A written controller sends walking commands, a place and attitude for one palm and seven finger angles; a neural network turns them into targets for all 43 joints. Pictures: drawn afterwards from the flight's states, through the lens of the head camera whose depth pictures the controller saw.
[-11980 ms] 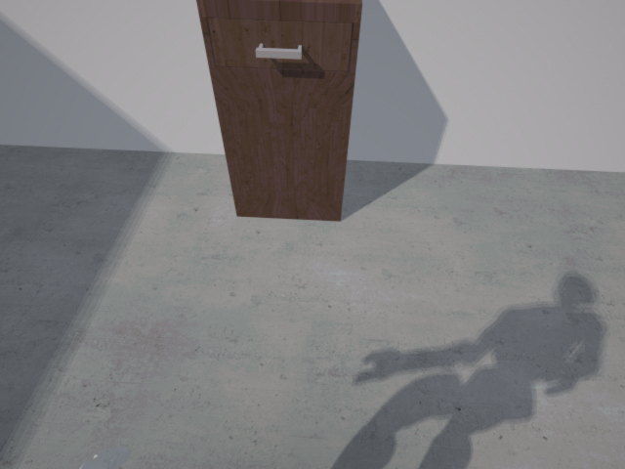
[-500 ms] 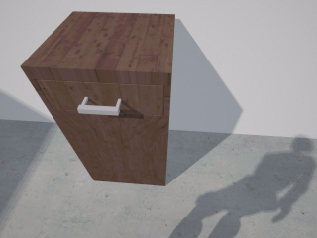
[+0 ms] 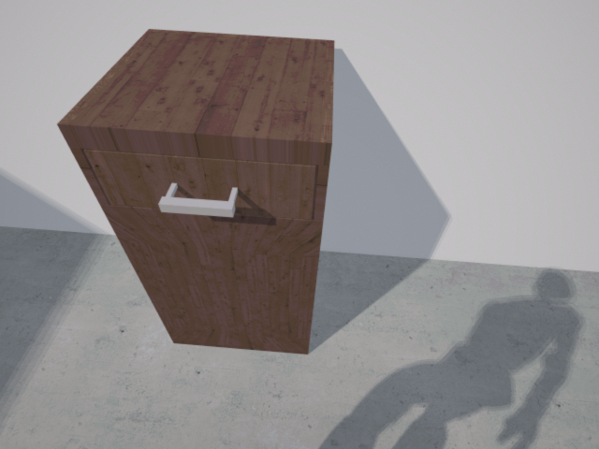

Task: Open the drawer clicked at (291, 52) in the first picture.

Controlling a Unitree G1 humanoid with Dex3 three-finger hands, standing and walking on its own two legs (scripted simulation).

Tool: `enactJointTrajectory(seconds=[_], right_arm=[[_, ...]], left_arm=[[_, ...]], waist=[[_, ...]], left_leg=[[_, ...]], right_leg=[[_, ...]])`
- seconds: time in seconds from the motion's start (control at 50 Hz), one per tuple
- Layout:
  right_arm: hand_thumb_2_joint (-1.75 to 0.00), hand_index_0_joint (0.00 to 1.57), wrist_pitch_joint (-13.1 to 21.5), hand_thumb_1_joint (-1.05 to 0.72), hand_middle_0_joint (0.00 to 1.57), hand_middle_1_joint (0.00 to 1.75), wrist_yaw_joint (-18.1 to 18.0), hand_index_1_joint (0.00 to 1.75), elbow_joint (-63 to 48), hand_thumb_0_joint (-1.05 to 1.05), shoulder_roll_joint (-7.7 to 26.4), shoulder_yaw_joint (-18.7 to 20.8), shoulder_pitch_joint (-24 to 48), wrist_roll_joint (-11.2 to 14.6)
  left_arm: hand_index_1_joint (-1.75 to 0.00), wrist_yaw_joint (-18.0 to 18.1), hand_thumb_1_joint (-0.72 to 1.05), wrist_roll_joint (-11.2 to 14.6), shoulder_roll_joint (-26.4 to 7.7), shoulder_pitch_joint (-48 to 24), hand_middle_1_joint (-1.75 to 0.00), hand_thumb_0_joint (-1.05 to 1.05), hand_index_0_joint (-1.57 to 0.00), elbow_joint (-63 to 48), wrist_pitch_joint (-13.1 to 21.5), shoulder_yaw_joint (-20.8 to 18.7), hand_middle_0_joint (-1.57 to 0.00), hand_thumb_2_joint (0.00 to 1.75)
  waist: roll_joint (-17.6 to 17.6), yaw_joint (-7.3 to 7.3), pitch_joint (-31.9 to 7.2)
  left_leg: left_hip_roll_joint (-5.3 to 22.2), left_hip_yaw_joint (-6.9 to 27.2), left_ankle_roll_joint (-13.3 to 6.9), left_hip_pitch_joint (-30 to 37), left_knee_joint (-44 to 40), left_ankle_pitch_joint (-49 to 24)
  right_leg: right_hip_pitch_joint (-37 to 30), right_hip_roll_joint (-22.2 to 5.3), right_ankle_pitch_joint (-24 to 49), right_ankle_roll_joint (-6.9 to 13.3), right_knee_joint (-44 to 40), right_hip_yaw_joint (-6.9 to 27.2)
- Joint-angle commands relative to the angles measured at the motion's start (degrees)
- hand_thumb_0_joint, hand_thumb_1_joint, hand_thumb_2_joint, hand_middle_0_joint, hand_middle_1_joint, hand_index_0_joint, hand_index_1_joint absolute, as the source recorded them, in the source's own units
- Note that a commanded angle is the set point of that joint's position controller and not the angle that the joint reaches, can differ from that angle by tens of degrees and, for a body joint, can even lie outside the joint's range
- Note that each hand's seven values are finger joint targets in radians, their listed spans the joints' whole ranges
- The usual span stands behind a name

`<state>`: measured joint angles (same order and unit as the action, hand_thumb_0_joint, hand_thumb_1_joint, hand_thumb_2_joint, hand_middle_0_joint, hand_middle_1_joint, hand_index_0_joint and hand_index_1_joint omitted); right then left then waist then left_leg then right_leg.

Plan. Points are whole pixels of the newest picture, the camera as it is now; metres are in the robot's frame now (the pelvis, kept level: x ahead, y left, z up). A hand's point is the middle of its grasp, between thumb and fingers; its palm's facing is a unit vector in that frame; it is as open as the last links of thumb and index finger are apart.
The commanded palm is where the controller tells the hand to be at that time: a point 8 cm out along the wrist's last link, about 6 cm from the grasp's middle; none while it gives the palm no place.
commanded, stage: come to a stop and stand still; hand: left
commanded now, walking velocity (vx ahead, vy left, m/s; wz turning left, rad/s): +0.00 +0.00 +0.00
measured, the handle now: (200, 198) +0.54 +0.22 -0.01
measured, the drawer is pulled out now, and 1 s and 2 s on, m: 0.00 0.00 0.00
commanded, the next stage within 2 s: look again from close up in 1.02 s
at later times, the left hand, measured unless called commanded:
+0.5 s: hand out of the picture +0.01 +0.17 -0.18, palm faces +0.04 -0.99 -0.16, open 7.4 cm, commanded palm none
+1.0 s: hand out of the picture +0.04 +0.17 -0.18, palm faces +0.03 -0.98 -0.18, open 7.4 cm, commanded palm none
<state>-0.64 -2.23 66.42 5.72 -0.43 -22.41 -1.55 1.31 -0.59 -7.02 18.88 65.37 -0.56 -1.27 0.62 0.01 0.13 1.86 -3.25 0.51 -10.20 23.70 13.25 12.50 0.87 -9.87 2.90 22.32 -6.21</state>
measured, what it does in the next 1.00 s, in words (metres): shifts its weight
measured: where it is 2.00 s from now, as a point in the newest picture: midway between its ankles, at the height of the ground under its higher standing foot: outside the picture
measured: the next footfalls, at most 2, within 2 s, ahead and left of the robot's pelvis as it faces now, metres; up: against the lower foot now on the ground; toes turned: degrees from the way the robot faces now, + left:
none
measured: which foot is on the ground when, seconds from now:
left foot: down 0.00-1.00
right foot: down 0.00-1.00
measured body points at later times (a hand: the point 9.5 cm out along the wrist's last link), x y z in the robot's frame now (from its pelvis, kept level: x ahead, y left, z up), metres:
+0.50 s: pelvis +0.03 +0.02 +0.00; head +0.04 +0.02 +0.45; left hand +0.01 +0.22 -0.16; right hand +0.01 -0.19 -0.16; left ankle -0.01 +0.12 -0.74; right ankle +0.03 -0.08 -0.74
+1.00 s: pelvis +0.05 +0.01 +0.00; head +0.06 +0.01 +0.45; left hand +0.04 +0.23 -0.16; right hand +0.04 -0.20 -0.16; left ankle -0.01 +0.12 -0.74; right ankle +0.03 -0.08 -0.74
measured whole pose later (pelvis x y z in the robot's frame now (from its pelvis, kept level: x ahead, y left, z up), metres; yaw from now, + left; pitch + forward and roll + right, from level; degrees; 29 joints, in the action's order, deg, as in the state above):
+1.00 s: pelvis +0.05 +0.01 +0.00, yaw +0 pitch +0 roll +0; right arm 1.2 -2.9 66.1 7.5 -1.0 -16.5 -1.0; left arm 1.8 -0.7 -7.8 16.5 65.7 0.8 -0.2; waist -0.3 -0.1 1.0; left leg 0.9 -3.7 0.1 -5.1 21.5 16.5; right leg 9.0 0.0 -14.7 1.9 23.5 -5.6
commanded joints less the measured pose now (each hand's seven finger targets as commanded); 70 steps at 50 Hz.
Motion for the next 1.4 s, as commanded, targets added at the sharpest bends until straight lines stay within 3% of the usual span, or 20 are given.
enactJointTrajectory(seconds=[0.0, 0.1, 0.18, 0.42, 0.54, 1.08, 1.1, 1.12, 1.14, 1.16, 1.18, 1.2, 1.24, 1.28, 1.38], right_arm=[[-0.90, 0.20, 0.9, -0.90, 0.20, 0.30, -0.3, 0.30, -1.8, 0.00, 4.8, 1.0, -3.2, 0.4], [-0.90, 0.20, 1.6, -0.90, 0.20, 0.30, -0.4, 0.30, -1.8, 0.00, 5.0, 0.9, -3.2, 0.6], [-0.90, 0.20, 2.0, -0.90, 0.20, 0.30, -0.5, 0.30, -1.6, 0.00, 4.9, 0.8, -2.8, 0.8], [-0.90, 0.20, 2.2, -0.90, 0.20, 0.30, -0.6, 0.30, -1.5, 0.00, 5.4, 0.6, -0.9, 0.8], [-0.90, 0.20, 2.4, -0.90, 0.20, 0.30, -0.7, 0.30, -1.6, 0.00, 6.1, 0.5, -0.3, 0.8], [-0.90, 0.20, 2.1, -0.90, 0.20, 0.30, -0.8, 0.30, -1.3, 0.00, 7.8, 0.7, 1.7, 0.7], [-0.90, 0.20, 1.7, -0.90, 0.20, 0.30, 0.3, 0.30, -7.6, 0.00, 12.1, 1.8, 3.0, 0.8], [-0.90, 0.20, 2.9, -0.90, 0.20, 0.30, 0.2, 0.30, -8.7, 0.00, 11.8, 1.5, 3.8, 0.1], [-0.90, 0.20, 3.1, -0.90, 0.20, 0.30, -0.2, 0.30, -8.3, 0.00, 9.9, 1.9, 3.0, 0.0], [-0.90, 0.20, 3.0, -0.90, 0.20, 0.30, -0.4, 0.30, -8.1, 0.00, 8.8, 1.6, 1.8, 0.3], [-0.90, 0.20, 2.7, -0.90, 0.20, 0.30, -0.5, 0.30, -8.2, 0.00, 7.8, 1.4, 0.9, 0.5], [-0.90, 0.20, 2.2, -0.90, 0.20, 0.30, -0.3, 0.30, -8.8, 0.00, 7.4, 1.0, 0.9, 0.5], [-0.90, 0.20, 1.6, -0.90, 0.20, 0.30, -0.1, 0.30, -9.2, 0.00, 8.2, 1.5, 1.5, 0.7], [-0.90, 0.20, 1.4, -0.90, 0.20, 0.30, 0.0, 0.30, -9.2, 0.00, 8.8, 1.5, 2.1, 0.8], [-0.90, 0.20, 1.4, -0.90, 0.20, 0.30, 0.2, 0.30, -8.4, 0.00, 9.5, 1.0, 3.5, 0.6]], left_arm=[[-0.30, 0.7, 0.90, 0.0, -4.5, 3.6, -0.30, 0.00, -0.20, -1.4, 0.9, -0.5, -0.20, 0.90], [-0.30, 0.8, 0.90, 0.1, -3.6, 4.4, -0.30, 0.00, -0.20, -0.9, 1.2, 0.0, -0.20, 0.90], [-0.30, 0.9, 0.90, -0.1, -3.2, 4.6, -0.30, 0.00, -0.20, -0.4, 1.5, 0.3, -0.20, 0.90], [-0.30, 1.1, 0.90, -0.1, -3.5, 4.1, -0.30, 0.00, -0.20, -0.4, 1.6, 0.6, -0.20, 0.90], [-0.30, 1.1, 0.90, -0.1, -4.3, 3.8, -0.30, 0.00, -0.20, -0.6, 1.7, 0.5, -0.20, 0.90], [-0.30, 1.0, 0.90, 0.0, -6.8, 1.8, -0.30, 0.00, -0.20, -0.9, 2.1, 0.1, -0.20, 0.90], [-0.30, 1.0, 0.90, -0.5, -13.7, 0.4, -0.30, 0.00, -0.20, -6.5, 2.8, 1.2, -0.20, 0.90], [-0.30, 1.2, 0.90, -0.2, -9.2, 2.1, -0.30, 0.00, -0.20, -5.7, 2.8, 0.2, -0.20, 0.90], [-0.30, 1.2, 0.90, -0.4, -10.2, 1.7, -0.30, 0.00, -0.20, -5.4, 3.2, -0.5, -0.20, 0.90], [-0.30, 1.3, 0.90, -0.2, -9.5, 3.0, -0.30, 0.00, -0.20, -5.8, 3.2, 0.1, -0.20, 0.90], [-0.30, 1.4, 0.90, -0.2, -8.9, 3.4, -0.30, 0.00, -0.20, -5.9, 3.3, 0.1, -0.20, 0.90], [-0.30, 1.4, 0.90, 0.0, -8.7, 3.4, -0.30, 0.00, -0.20, -6.2, 3.1, 0.6, -0.20, 0.90], [-0.30, 1.4, 0.90, -0.1, -9.1, 2.3, -0.30, 0.00, -0.20, -6.5, 2.9, 0.4, -0.20, 0.90], [-0.30, 1.5, 0.90, -0.1, -9.3, 1.7, -0.30, 0.00, -0.20, -7.1, 2.8, 0.3, -0.20, 0.90], [-0.30, 1.4, 0.90, 0.2, -8.5, 0.9, -0.30, 0.00, -0.20, -7.4, 2.1, 0.8, -0.20, 0.90]], waist=[[-1.6, -0.66, 5.8], [-2.4, -0.64, 3.9], [-1.1, -0.46, 3.6], [-0.4, -0.31, 4.3], [-1.5, -0.34, 2.3], [-0.5, -0.35, 2.4], [3.3, 0.86, 8.6], [-1.7, -0.39, 4.1], [-4.6, 0.56, -2.0], [-5.6, 0.38, -5.6], [-2.9, 0.68, -6.7], [2.3, 0.65, -5.9], [5.9, 0.81, -0.8], [5.0, 0.84, 2.0], [-2.4, 0.19, 4.2]], left_leg=[[4.2, 5.3, -1.8, -7.1, -7.5, 6.7], [5.0, 5.9, -2.0, -5.7, -7.7, 3.0], [5.0, 5.2, -1.9, -3.9, -6.9, -1.4], [5.3, 4.6, -2.0, -1.0, -5.8, -7.5], [5.3, 4.3, -2.0, 1.0, -5.2, -12.5], [5.2, 4.0, -1.6, 2.4, -5.2, -12.4], [1.9, 6.2, -1.1, -1.6, -4.6, -7.7], [3.5, 4.5, -1.8, -2.8, -0.1, -8.5], [2.6, 5.0, -2.1, -1.2, 1.5, -11.5], [2.2, 4.2, -2.2, 0.0, 2.9, -10.2], [2.0, 3.9, -2.0, -0.9, 3.8, -8.8], [1.7, 3.2, -2.1, -1.5, 4.0, -5.1], [1.4, 3.1, -1.9, -3.7, 3.9, -1.1], [1.9, 3.4, -2.0, -3.5, 3.1, -2.6], [3.5, 4.5, -2.4, -2.5, 0.4, -9.2]], right_leg=[[-0.5, -6.9, -7.9, -1.5, -5.9, 8.3], [-2.0, -6.8, -1.6, -1.4, -3.6, 7.4], [-2.2, -7.1, 2.2, -1.4, -2.9, 7.3], [-1.5, -7.4, 5.8, -1.6, -2.0, 7.3], [-3.5, -7.6, 9.8, -1.5, -1.3, 7.1], [-5.6, -8.3, 13.8, -0.9, -2.3, 7.1], [-2.0, -5.7, 5.3, -0.3, -0.2, 8.0], [-3.0, -8.0, 6.5, 0.0, 1.9, 8.7], [-6.4, -8.9, 16.9, 1.0, 3.6, 9.4], [-8.8, -10.0, 22.5, 1.3, 4.1, 9.6], [-10.0, -10.4, 26.4, 1.4, 4.5, 9.7], [-9.9, -10.5, 26.1, 1.4, 3.7, 10.0], [-6.9, -11.2, 22.5, 1.1, 1.9, 10.0], [-5.0, -10.7, 21.9, 1.0, 1.7, 9.5], [-3.0, -8.1, 12.1, -0.2, 2.0, 7.6]])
